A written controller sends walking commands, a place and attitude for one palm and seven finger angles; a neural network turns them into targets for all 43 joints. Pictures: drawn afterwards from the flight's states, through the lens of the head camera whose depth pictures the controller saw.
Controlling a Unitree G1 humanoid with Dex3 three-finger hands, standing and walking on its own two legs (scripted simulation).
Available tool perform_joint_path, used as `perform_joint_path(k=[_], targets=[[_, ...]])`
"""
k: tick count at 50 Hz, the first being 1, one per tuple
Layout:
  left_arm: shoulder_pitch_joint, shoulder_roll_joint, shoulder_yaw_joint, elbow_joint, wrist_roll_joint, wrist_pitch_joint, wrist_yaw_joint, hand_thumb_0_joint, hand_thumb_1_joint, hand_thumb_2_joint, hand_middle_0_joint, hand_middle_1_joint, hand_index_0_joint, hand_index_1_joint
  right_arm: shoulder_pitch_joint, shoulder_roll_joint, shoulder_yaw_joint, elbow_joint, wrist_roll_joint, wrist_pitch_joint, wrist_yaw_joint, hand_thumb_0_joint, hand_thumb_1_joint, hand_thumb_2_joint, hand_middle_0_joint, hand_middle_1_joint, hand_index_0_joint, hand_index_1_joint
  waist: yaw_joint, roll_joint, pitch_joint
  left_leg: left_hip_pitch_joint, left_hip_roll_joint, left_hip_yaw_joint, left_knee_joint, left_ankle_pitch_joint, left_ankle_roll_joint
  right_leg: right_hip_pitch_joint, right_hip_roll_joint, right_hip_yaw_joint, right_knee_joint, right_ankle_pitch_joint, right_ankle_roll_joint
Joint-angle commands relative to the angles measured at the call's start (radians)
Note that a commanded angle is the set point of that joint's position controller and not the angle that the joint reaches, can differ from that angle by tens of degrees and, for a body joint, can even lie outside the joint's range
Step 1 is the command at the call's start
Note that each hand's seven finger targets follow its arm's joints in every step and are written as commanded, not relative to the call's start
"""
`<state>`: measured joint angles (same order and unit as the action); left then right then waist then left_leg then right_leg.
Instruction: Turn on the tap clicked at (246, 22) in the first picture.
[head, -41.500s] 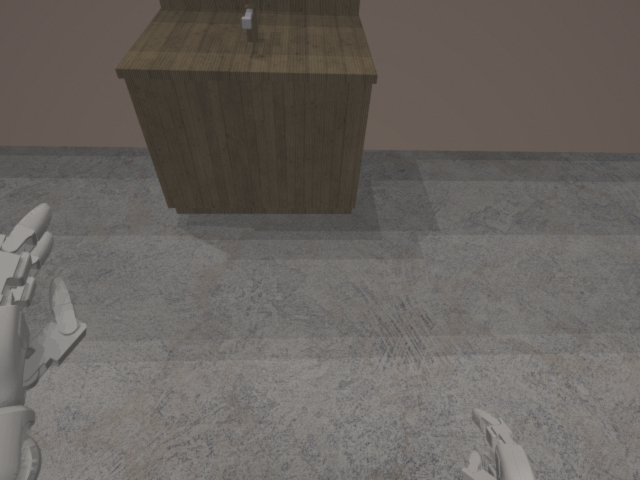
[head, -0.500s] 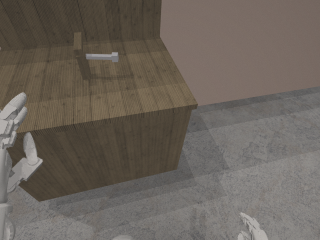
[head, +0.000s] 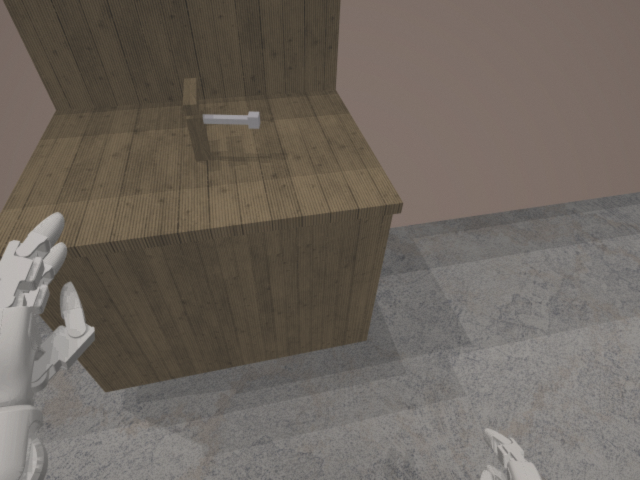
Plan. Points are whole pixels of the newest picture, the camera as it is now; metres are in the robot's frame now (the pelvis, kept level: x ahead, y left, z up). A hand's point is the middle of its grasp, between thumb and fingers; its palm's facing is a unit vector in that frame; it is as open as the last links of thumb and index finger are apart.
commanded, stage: stop stepping back and stand still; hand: left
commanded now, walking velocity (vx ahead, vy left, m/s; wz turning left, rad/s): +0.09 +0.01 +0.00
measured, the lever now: (254, 120) +0.84 +0.19 +0.04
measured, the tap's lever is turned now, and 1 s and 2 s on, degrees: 77 77 77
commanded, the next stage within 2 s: stand and check the lever's angle in 0.12 s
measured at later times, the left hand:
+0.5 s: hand (89, 305) +0.23 +0.23 +0.17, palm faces +0.38 -0.84 -0.40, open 7.4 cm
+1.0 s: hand (110, 265) +0.28 +0.23 +0.18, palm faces +0.40 -0.84 -0.36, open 7.4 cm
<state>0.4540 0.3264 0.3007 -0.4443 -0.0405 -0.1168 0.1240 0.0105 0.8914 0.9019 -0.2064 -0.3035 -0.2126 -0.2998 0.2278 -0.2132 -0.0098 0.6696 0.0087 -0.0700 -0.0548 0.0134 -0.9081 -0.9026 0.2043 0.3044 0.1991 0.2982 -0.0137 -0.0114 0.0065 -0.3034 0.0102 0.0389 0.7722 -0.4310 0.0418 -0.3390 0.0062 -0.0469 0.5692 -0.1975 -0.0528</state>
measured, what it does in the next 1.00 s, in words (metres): shifts its weight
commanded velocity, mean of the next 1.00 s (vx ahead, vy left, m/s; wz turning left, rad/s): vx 0.09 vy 0.01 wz -0.07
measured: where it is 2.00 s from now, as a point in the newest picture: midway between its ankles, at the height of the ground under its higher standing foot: outside the picture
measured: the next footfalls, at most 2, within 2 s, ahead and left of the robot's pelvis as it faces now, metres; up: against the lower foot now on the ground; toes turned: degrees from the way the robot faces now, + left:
left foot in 1.16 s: +0.14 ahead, +0.12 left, +0.00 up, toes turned +0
right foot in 1.48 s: +0.32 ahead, -0.12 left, +0.00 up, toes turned -3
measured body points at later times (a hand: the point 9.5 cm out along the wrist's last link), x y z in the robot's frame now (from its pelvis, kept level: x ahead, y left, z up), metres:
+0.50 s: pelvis +0.02 +0.00 +0.01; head +0.03 +0.00 +0.46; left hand +0.21 +0.28 +0.20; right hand +0.18 -0.24 -0.07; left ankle +0.02 +0.12 -0.73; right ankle +0.05 -0.12 -0.73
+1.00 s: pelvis +0.06 +0.00 +0.00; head +0.04 -0.01 +0.45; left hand +0.25 +0.27 +0.20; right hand +0.21 -0.25 -0.08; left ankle +0.02 +0.11 -0.73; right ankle +0.05 -0.12 -0.73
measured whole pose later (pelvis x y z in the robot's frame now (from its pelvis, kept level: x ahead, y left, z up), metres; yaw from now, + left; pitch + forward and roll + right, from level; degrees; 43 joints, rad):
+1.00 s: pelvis +0.06 +0.00 +0.00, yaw -2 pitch -1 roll -1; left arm 0.45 0.35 0.34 -0.46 -0.04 -0.14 0.17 0.01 0.89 0.90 -0.21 -0.30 -0.21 -0.30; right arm 0.22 -0.21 0.00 0.61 0.01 -0.08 -0.08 0.01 -0.91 -0.90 0.20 0.30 0.20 0.30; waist -0.01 0.03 -0.03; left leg -0.20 0.05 0.03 0.60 -0.39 0.02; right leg -0.24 0.05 0.03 0.55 -0.29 -0.02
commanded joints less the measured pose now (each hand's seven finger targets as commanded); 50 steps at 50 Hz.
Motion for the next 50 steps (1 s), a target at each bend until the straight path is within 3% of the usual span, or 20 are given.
perform_joint_path(k=[1, 2, 3, 5, 6, 9, 10, 12, 13, 15, 16, 18, 20, 21, 28, 37, 40, 45, 47, 50], targets=[[-0.094, 0.235, 0.155, -0.394, -0.006, -0.103, 0.046, 0.000, 0.900, 0.900, -0.200, -0.300, -0.200, -0.300, -0.109, -0.138, -0.029, -0.201, -0.018, -0.075, -0.024, 0.000, -0.900, -0.900, 0.200, 0.300, 0.200, 0.300, -0.010, 0.344, -0.033, 0.172, 0.162, -0.336, -0.550, -0.286, 0.081, -0.191, -0.013, 0.089, 0.138, -0.439, 0.011], [-0.143, 0.241, 0.164, -0.394, 0.014, -0.103, 0.061, 0.000, 0.900, 0.900, -0.200, -0.300, -0.200, -0.300, -0.099, -0.121, -0.023, -0.201, -0.011, -0.091, -0.023, 0.000, -0.900, -0.900, 0.200, 0.300, 0.200, 0.300, -0.018, 0.448, 0.019, 0.066, 0.317, -0.528, -0.685, -0.383, 0.163, -0.218, 0.061, 0.022, 0.427, -0.342, 0.045], [-0.161, 0.270, 0.194, -0.341, 0.030, -0.097, 0.060, 0.000, 0.900, 0.900, -0.200, -0.300, -0.200, -0.300, -0.096, -0.102, -0.036, -0.189, -0.008, -0.102, -0.019, 0.000, -0.900, -0.900, 0.200, 0.300, 0.200, 0.300, -0.002, 0.300, 0.007, -0.013, 0.302, -0.437, -0.652, -0.224, 0.185, -0.163, 0.024, 0.091, 0.549, -0.267, 0.045], [-0.144, 0.242, 0.185, -0.238, 0.011, -0.087, 0.049, 0.000, 0.900, 0.900, -0.200, -0.300, -0.200, -0.300, -0.066, -0.106, -0.041, -0.168, 0.007, -0.109, -0.003, 0.000, -0.900, -0.900, 0.200, 0.300, 0.200, 0.300, -0.003, 0.171, 0.016, 0.011, 0.258, -0.363, -0.598, -0.156, 0.143, -0.159, -0.014, 0.088, 0.449, -0.230, 0.058], [-0.101, 0.206, 0.159, -0.139, 0.010, -0.076, 0.047, 0.000, 0.900, 0.900, -0.200, -0.300, -0.200, -0.300, -0.082, -0.101, -0.033, -0.164, 0.010, -0.111, -0.002, 0.000, -0.900, -0.900, 0.200, 0.300, 0.200, 0.300, 0.006, 0.152, 0.046, -0.013, 0.236, -0.294, -0.570, -0.069, 0.118, -0.099, -0.043, 0.080, 0.289, -0.229, 0.060], [-0.033, 0.159, 0.122, -0.044, 0.008, -0.067, 0.034, 0.000, 0.900, 0.900, -0.200, -0.300, -0.200, -0.300, -0.089, -0.111, -0.026, -0.173, 0.016, -0.099, -0.008, 0.000, -0.900, -0.900, 0.200, 0.300, 0.200, 0.300, 0.020, 0.109, 0.017, -0.047, 0.150, -0.167, -0.427, 0.000, 0.052, 0.161, 0.003, 0.007, -0.135, -0.092, 0.065], [-0.017, 0.136, 0.090, -0.021, 0.012, -0.070, 0.021, 0.000, 0.900, 0.900, -0.200, -0.300, -0.200, -0.300, -0.088, -0.111, -0.027, -0.175, 0.015, -0.096, -0.005, 0.000, -0.900, -0.900, 0.200, 0.300, 0.200, 0.300, 0.010, 0.067, 0.018, -0.053, 0.097, -0.117, -0.361, 0.035, 0.031, 0.194, -0.007, 0.036, -0.218, -0.033, 0.058], [-0.070, 0.163, 0.087, -0.080, 0.010, -0.090, 0.007, 0.000, 0.900, 0.900, -0.200, -0.300, -0.200, -0.300, -0.108, -0.114, -0.038, -0.184, 0.008, -0.090, 0.003, 0.000, -0.900, -0.900, 0.200, 0.300, 0.200, 0.300, -0.007, -0.101, 0.009, -0.090, 0.024, -0.058, -0.160, 0.065, -0.009, 0.157, -0.169, 0.321, -0.333, -0.064, -0.022], [-0.130, 0.183, 0.095, -0.144, 0.005, -0.097, 0.009, 0.000, 0.900, 0.900, -0.200, -0.300, -0.200, -0.300, -0.120, -0.099, -0.032, -0.185, 0.005, -0.091, 0.008, 0.000, -0.900, -0.900, 0.200, 0.300, 0.200, 0.300, -0.013, -0.125, -0.008, -0.068, 0.019, -0.038, -0.117, 0.092, -0.019, 0.134, -0.239, 0.383, -0.349, -0.036, -0.058], [-0.185, 0.201, 0.090, -0.223, 0.009, -0.089, 0.015, 0.000, 0.900, 0.900, -0.200, -0.300, -0.200, -0.300, -0.121, -0.108, -0.049, -0.177, 0.011, -0.099, 0.004, 0.000, -0.900, -0.900, 0.200, 0.300, 0.200, 0.300, -0.004, -0.184, -0.048, 0.024, 0.023, -0.047, -0.137, 0.093, -0.016, 0.084, -0.221, 0.357, -0.346, -0.217, -0.054], [-0.163, 0.220, 0.117, -0.253, 0.006, -0.091, 0.024, 0.000, 0.900, 0.900, -0.200, -0.300, -0.200, -0.300, -0.111, -0.113, -0.051, -0.175, 0.005, -0.102, 0.000, 0.000, -0.900, -0.900, 0.200, 0.300, 0.200, 0.300, 0.001, -0.162, -0.074, 0.054, 0.031, -0.055, -0.206, 0.139, -0.012, 0.116, -0.209, 0.304, -0.302, -0.149, -0.055], [-0.116, 0.241, 0.156, -0.319, 0.001, -0.109, 0.040, 0.000, 0.900, 0.900, -0.200, -0.300, -0.200, -0.300, -0.123, -0.111, -0.041, -0.181, -0.004, -0.107, -0.011, 0.000, -0.900, -0.900, 0.200, 0.300, 0.200, 0.300, 0.007, 0.011, -0.123, 0.134, 0.039, -0.083, -0.346, 0.249, -0.006, 0.157, -0.135, 0.207, -0.194, -0.008, -0.016], [-0.080, 0.274, 0.197, -0.343, 0.005, -0.119, 0.051, 0.000, 0.900, 0.900, -0.200, -0.300, -0.200, -0.300, -0.146, -0.116, -0.039, -0.187, -0.007, -0.104, -0.020, 0.000, -0.900, -0.900, 0.200, 0.300, 0.200, 0.300, 0.022, 0.208, -0.107, 0.153, 0.104, -0.167, -0.432, 0.282, 0.013, 0.131, -0.050, 0.128, -0.121, 0.009, 0.024], [-0.065, 0.239, 0.174, -0.335, 0.007, -0.119, 0.053, 0.000, 0.900, 0.900, -0.200, -0.300, -0.200, -0.300, -0.148, -0.098, -0.029, -0.188, -0.002, -0.099, -0.021, 0.000, -0.900, -0.900, 0.200, 0.300, 0.200, 0.300, 0.025, 0.229, -0.088, 0.123, 0.117, -0.180, -0.453, 0.293, 0.020, 0.155, -0.028, 0.085, -0.101, 0.032, 0.038], [-0.013, 0.160, 0.129, -0.148, -0.009, -0.111, 0.040, 0.000, 0.900, 0.900, -0.200, -0.300, -0.200, -0.300, -0.127, -0.113, -0.047, -0.193, 0.006, -0.091, -0.016, 0.000, -0.900, -0.900, 0.200, 0.300, 0.200, 0.300, 0.011, 0.002, -0.107, 0.140, 0.071, -0.091, -0.362, 0.385, -0.022, 0.213, -0.054, 0.143, -0.189, 0.219, 0.030], [-0.132, 0.182, 0.112, -0.221, -0.004, -0.100, 0.038, 0.000, 0.900, 0.900, -0.200, -0.300, -0.200, -0.300, -0.165, -0.118, -0.042, -0.217, 0.001, -0.073, -0.022, 0.000, -0.900, -0.900, 0.200, 0.300, 0.200, 0.300, 0.019, 0.054, -0.105, 0.156, 0.086, -0.064, -0.382, 0.376, -0.024, 0.174, -0.040, 0.165, -0.185, 0.225, 0.028], [-0.137, 0.227, 0.151, -0.266, -0.004, -0.098, 0.050, 0.000, 0.900, 0.900, -0.200, -0.300, -0.200, -0.300, -0.172, -0.114, -0.038, -0.213, -0.004, -0.068, -0.028, 0.000, -0.900, -0.900, 0.200, 0.300, 0.200, 0.300, 0.019, 0.113, -0.132, 0.160, 0.096, -0.075, -0.402, 0.181, 0.001, 0.167, -0.028, 0.151, -0.145, 0.039, 0.010], [-0.088, 0.190, 0.138, -0.228, 0.000, -0.079, 0.057, 0.000, 0.900, 0.900, -0.200, -0.300, -0.200, -0.300, -0.167, -0.107, -0.030, -0.216, 0.001, -0.057, -0.029, 0.000, -0.900, -0.900, 0.200, 0.300, 0.200, 0.300, 0.011, 0.162, -0.041, 0.061, 0.131, -0.139, -0.424, -0.105, 0.044, 0.091, 0.004, 0.115, -0.088, -0.149, -0.008], [-0.075, 0.179, 0.135, -0.178, 0.001, -0.073, 0.057, 0.000, 0.900, 0.900, -0.200, -0.300, -0.200, -0.300, -0.160, -0.105, -0.028, -0.209, 0.001, -0.052, -0.029, 0.000, -0.900, -0.900, 0.200, 0.300, 0.200, 0.300, 0.014, 0.076, -0.016, -0.004, 0.109, -0.101, -0.329, -0.079, 0.040, 0.108, -0.019, 0.174, -0.123, -0.165, -0.028], [-0.071, 0.180, 0.122, -0.116, -0.004, -0.065, 0.049, 0.000, 0.900, 0.900, -0.200, -0.300, -0.200, -0.300, -0.140, -0.091, -0.032, -0.196, 0.014, -0.047, -0.015, 0.000, -0.900, -0.900, 0.200, 0.300, 0.200, 0.300, 0.012, -0.221, -0.010, -0.253, 0.004, 0.031, 0.062, -0.030, -0.010, 0.276, -0.227, 0.528, -0.292, -0.192, -0.148]])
